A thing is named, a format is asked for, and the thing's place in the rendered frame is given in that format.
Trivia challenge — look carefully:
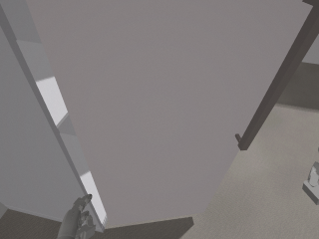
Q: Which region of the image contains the robot left hand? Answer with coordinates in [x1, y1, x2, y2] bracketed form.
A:
[57, 193, 96, 239]

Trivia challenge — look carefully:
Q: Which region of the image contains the robot right hand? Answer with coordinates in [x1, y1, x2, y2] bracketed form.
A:
[302, 147, 319, 205]

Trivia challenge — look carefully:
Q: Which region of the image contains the handle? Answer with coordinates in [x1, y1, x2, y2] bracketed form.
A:
[235, 0, 319, 151]

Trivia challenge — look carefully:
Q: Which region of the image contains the fridge door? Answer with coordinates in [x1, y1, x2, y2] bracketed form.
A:
[26, 0, 313, 226]

